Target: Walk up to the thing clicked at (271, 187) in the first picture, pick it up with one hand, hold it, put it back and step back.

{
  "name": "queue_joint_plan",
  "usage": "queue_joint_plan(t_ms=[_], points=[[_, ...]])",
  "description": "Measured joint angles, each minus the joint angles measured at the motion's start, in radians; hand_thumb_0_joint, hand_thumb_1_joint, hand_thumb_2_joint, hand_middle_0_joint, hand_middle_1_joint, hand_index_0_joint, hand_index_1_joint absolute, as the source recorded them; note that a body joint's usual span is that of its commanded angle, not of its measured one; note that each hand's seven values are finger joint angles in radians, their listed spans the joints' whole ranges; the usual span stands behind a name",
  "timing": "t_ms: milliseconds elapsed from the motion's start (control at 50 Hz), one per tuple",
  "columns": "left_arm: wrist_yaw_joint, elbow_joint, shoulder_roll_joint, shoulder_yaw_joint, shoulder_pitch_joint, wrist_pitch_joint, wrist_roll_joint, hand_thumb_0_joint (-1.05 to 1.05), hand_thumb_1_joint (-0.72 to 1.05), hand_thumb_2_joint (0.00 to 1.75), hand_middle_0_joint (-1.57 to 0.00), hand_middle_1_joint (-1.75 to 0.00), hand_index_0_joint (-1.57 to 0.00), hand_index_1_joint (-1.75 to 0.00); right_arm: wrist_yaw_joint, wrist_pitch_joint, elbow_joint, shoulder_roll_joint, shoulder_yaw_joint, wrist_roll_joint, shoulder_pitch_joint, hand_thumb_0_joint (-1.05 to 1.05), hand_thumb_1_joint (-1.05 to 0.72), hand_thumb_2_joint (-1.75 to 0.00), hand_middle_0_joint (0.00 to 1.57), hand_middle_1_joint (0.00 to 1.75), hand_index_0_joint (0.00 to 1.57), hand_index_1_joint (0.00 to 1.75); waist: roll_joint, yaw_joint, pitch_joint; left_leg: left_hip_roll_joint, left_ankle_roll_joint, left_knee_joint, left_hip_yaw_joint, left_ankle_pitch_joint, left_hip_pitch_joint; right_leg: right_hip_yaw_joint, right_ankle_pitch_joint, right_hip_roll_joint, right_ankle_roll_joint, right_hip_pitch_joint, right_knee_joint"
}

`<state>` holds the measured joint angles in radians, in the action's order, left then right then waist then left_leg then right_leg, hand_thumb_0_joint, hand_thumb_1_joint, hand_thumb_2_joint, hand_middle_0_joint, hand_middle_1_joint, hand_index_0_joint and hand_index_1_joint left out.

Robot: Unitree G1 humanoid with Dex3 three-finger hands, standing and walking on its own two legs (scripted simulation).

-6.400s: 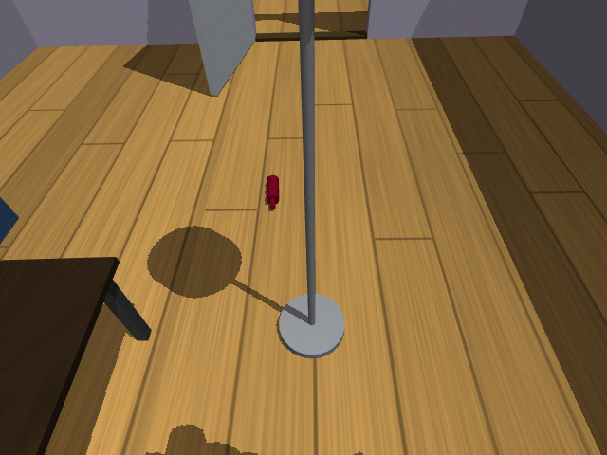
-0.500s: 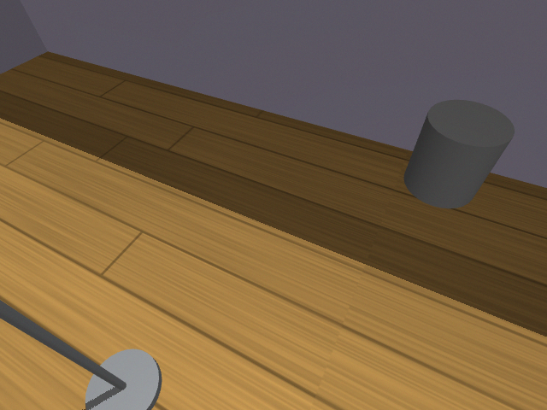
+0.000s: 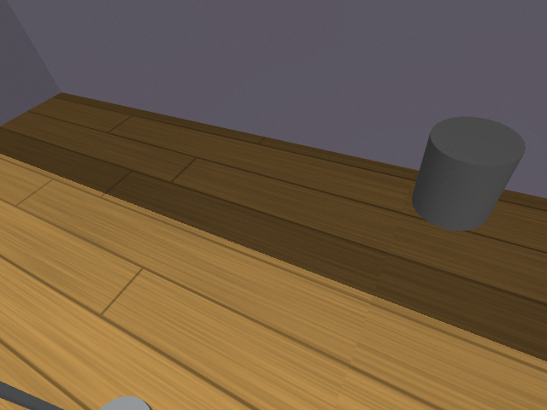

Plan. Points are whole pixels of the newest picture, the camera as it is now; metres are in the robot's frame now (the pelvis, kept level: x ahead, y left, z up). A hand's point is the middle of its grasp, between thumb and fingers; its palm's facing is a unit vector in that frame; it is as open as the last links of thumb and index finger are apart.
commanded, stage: walk up
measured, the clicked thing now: out of the picture +0.34 +1.32 -0.74
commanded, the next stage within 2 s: none
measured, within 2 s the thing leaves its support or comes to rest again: neither
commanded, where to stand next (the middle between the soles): +1.11 +0.09 m, yaw +1 degrees
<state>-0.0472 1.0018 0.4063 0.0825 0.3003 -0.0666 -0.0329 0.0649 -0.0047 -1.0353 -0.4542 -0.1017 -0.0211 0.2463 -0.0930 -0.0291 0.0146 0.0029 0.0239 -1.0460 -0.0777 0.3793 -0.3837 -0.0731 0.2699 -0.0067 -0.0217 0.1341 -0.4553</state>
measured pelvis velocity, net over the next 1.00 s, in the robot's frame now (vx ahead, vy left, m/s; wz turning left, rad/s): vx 0.50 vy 0.01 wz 0.03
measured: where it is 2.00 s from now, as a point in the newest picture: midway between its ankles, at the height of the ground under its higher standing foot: (287, 262)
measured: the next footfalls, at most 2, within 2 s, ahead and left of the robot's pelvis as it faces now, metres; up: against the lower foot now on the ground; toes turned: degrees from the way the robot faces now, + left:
left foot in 0.28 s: +0.32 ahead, +0.15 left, +0.00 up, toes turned +7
right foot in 0.74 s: +0.56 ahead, -0.11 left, +0.00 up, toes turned -3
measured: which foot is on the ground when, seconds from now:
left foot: up 0.00-0.26, down 0.28-0.78, up 0.80-1.00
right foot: down 0.00-0.34, up 0.36-0.72, down 0.74-1.00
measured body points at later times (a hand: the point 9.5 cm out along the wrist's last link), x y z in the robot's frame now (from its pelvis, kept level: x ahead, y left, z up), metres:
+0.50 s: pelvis +0.26 +0.04 +0.00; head +0.28 +0.06 +0.45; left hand +0.31 +0.36 -0.13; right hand +0.36 -0.27 -0.10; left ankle +0.28 +0.15 -0.74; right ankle +0.22 -0.12 -0.65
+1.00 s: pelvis +0.50 +0.01 +0.00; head +0.52 -0.02 +0.45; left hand +0.53 +0.33 -0.09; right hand +0.60 -0.30 -0.13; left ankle +0.54 +0.17 -0.67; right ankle +0.52 -0.11 -0.74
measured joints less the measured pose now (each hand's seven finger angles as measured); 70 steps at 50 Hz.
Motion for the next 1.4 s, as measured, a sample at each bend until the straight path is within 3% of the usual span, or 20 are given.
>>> queue_joint_plan(t_ms=[160,280,300,340,400,460,520,600,720,760,780,840,900,1020,1120,1200,1240,1280,1340,1400], points=[[0.005,-0.019,-0.008,-0.009,0.028,-0.013,0.016,0.01,0.90,0.90,-0.20,-0.30,-0.20,-0.30,0.035,0.023,0.061,0.029,0.020,-0.001,-0.021,0.01,-0.91,-0.90,0.20,0.30,0.20,0.30,0.016,0.003,0.040,-0.056,-0.041,0.243,-0.010,-0.199,-0.153,-0.037,0.027,-0.025,-0.003,-0.181,0.160],[0.003,-0.050,0.003,-0.016,0.027,-0.010,0.015,0.01,0.90,0.90,-0.20,-0.30,-0.20,-0.30,0.044,0.020,0.083,0.049,0.026,-0.014,-0.052,0.01,-0.91,-0.90,0.20,0.30,0.21,0.30,0.064,-0.008,0.063,-0.080,-0.006,0.480,0.088,-0.256,-0.089,-0.057,0.159,-0.008,0.030,-0.264,0.124],[0.005,-0.049,0.009,-0.018,0.025,-0.006,0.017,0.01,0.90,0.90,-0.20,-0.30,-0.20,-0.30,0.040,0.025,0.088,0.057,0.022,-0.016,-0.061,0.01,-0.91,-0.90,0.20,0.30,0.21,0.30,0.089,-0.008,0.069,-0.063,-0.003,0.483,0.102,-0.302,-0.073,-0.056,0.200,0.016,0.034,-0.265,0.080],[0.016,-0.045,0.009,-0.019,0.008,0.011,0.024,0.01,0.90,0.90,-0.20,-0.30,-0.20,-0.30,0.032,0.045,0.111,0.075,0.017,-0.028,-0.085,0.01,-0.91,-0.90,0.20,0.30,0.21,0.30,0.146,-0.005,0.096,-0.021,0.002,0.439,0.143,-0.247,-0.050,-0.033,0.234,0.085,0.009,-0.195,-0.147],[0.021,-0.049,-0.016,-0.042,-0.011,0.025,0.035,0.01,0.91,0.90,-0.20,-0.30,-0.20,-0.30,0.017,0.073,0.164,0.079,0.012,-0.006,-0.083,0.01,-0.91,-0.90,0.21,0.30,0.21,0.30,0.113,0.028,0.104,-0.036,0.015,0.420,0.135,-0.170,-0.005,0.075,0.225,0.016,-0.022,0.012,-0.571],[0.014,-0.065,-0.006,-0.054,-0.024,0.018,0.045,0.01,0.91,0.90,-0.20,-0.30,-0.20,-0.30,-0.002,0.078,0.181,0.090,0.028,0.013,-0.050,0.01,-0.91,-0.90,0.21,0.30,0.21,0.30,0.120,0.040,0.087,-0.035,0.007,0.513,0.149,-0.165,0.103,0.127,0.133,0.007,-0.031,0.180,-0.694],[0.004,-0.094,0.012,-0.046,-0.038,0.013,0.046,0.01,0.91,0.90,-0.20,-0.30,-0.20,-0.30,-0.010,0.083,0.180,0.090,0.038,0.018,-0.005,0.01,-0.91,-0.90,0.21,0.30,0.21,0.30,0.134,0.046,0.070,-0.021,0.006,0.588,0.158,-0.152,0.198,0.146,0.059,0.040,-0.011,0.298,-0.643],[-0.014,-0.112,0.029,-0.031,-0.056,0.016,0.034,0.01,0.91,0.90,-0.20,-0.30,-0.20,-0.30,-0.009,0.085,0.174,0.076,0.040,0.012,0.042,0.01,-0.90,-0.90,0.21,0.30,0.21,0.30,0.138,0.047,0.063,-0.012,0.001,0.639,0.175,-0.109,0.300,0.116,-0.019,0.092,0.019,0.375,-0.432],[-0.033,-0.101,0.025,-0.015,-0.073,0.011,0.020,0.01,0.91,0.90,-0.20,-0.30,-0.20,-0.30,-0.004,0.081,0.175,0.039,0.031,0.012,0.089,0.01,-0.90,-0.90,0.21,0.30,0.21,0.30,0.097,0.068,0.057,-0.028,-0.036,0.563,0.173,0.038,0.373,0.052,-0.164,0.100,0.003,0.327,-0.161],[-0.029,-0.098,0.018,-0.007,-0.071,0.001,0.016,0.01,0.91,0.90,-0.20,-0.30,-0.20,-0.30,-0.008,0.071,0.167,0.026,0.027,0.012,0.108,0.01,-0.90,-0.90,0.21,0.30,0.21,0.30,0.062,0.065,0.043,-0.060,-0.034,0.460,0.157,0.123,0.363,0.031,-0.117,0.071,0.007,0.283,-0.163],[-0.024,-0.100,0.007,-0.003,-0.076,-0.006,0.013,0.01,0.91,0.90,-0.20,-0.30,-0.20,-0.30,-0.011,0.064,0.158,0.022,0.025,0.012,0.105,0.01,-0.90,-0.90,0.21,0.30,0.21,0.30,0.033,0.060,0.048,-0.087,-0.013,0.356,0.139,0.138,0.329,0.011,-0.076,0.053,0.009,0.280,-0.200],[-0.010,-0.124,-0.012,-0.014,-0.071,-0.024,0.022,0.01,0.91,0.90,-0.20,-0.30,-0.20,-0.30,-0.019,0.045,0.141,0.033,0.038,0.011,0.085,0.01,-0.91,-0.90,0.20,0.30,0.21,0.30,0.034,0.032,0.065,-0.037,0.008,0.006,0.074,0.124,0.174,0.005,-0.012,0.061,0.003,0.243,-0.236],[0.000,-0.129,-0.039,-0.030,-0.040,-0.026,0.032,0.01,0.91,0.90,-0.20,-0.30,-0.20,-0.30,-0.016,0.046,0.141,0.028,0.047,0.022,0.051,0.02,-0.91,-0.90,0.20,0.30,0.21,0.30,0.026,0.009,0.073,-0.016,0.016,-0.114,0.061,0.044,0.029,0.008,-0.024,0.062,0.003,0.156,-0.141],[0.006,-0.115,-0.037,-0.042,0.035,-0.021,0.028,0.01,0.90,0.90,-0.20,-0.30,-0.20,-0.30,0.006,0.045,0.182,0.029,0.035,0.017,0.003,0.01,-0.91,-0.90,0.20,0.30,0.21,0.30,0.018,0.000,0.073,-0.062,-0.013,0.075,0.029,-0.108,-0.131,0.000,-0.029,0.034,0.005,0.028,0.004],[0.005,-0.127,-0.007,-0.031,0.060,-0.022,0.019,0.01,0.90,0.90,-0.20,-0.30,-0.21,-0.30,0.023,0.035,0.170,0.032,0.027,0.001,-0.011,0.01,-0.91,-0.90,0.20,0.30,0.21,0.30,0.038,-0.011,0.071,-0.094,-0.025,0.354,0.070,-0.183,-0.119,-0.022,0.038,0.028,0.024,-0.037,0.006],[0.007,-0.126,0.023,-0.028,0.074,-0.014,0.017,0.01,0.90,0.90,-0.20,-0.30,-0.20,-0.30,0.029,0.043,0.160,0.037,0.019,-0.004,-0.021,0.01,-0.91,-0.90,0.20,0.30,0.21,0.30,0.071,-0.015,0.056,-0.077,-0.002,0.465,0.109,-0.245,-0.045,-0.028,0.145,0.050,0.053,-0.064,-0.074],[0.015,-0.115,0.036,-0.025,0.067,-0.002,0.018,0.01,0.90,0.90,-0.20,-0.30,-0.20,-0.30,0.024,0.060,0.166,0.051,0.019,-0.011,-0.036,0.01,-0.91,-0.90,0.20,0.30,0.21,0.30,0.126,-0.015,0.067,-0.042,0.010,0.412,0.150,-0.212,-0.032,0.007,0.186,0.101,0.013,-0.020,-0.231],[0.022,-0.101,0.025,-0.032,0.056,0.014,0.021,0.01,0.90,0.90,-0.20,-0.30,-0.20,-0.30,0.016,0.077,0.188,0.055,0.022,-0.004,-0.040,0.01,-0.91,-0.90,0.21,0.30,0.21,0.30,0.121,0.003,0.073,-0.047,0.021,0.378,0.157,-0.158,-0.016,0.065,0.205,0.068,-0.016,0.078,-0.463],[0.021,-0.091,0.030,-0.045,0.036,0.020,0.027,0.01,0.91,0.90,-0.20,-0.30,-0.20,-0.30,0.002,0.084,0.203,0.076,0.034,0.015,-0.021,0.01,-0.91,-0.90,0.21,0.30,0.21,0.30,0.127,0.029,0.072,-0.046,0.024,0.440,0.161,-0.150,0.060,0.105,0.143,0.031,-0.030,0.207,-0.638],[0.013,-0.102,0.041,-0.039,0.018,0.016,0.037,0.01,0.91,0.90,-0.20,-0.30,-0.20,-0.30,-0.006,0.092,0.200,0.090,0.050,0.021,0.017,0.01,-0.91,-0.90,0.21,0.30,0.21,0.30,0.151,0.038,0.068,-0.025,0.028,0.533,0.173,-0.164,0.141,0.130,0.055,0.047,-0.018,0.297,-0.614]])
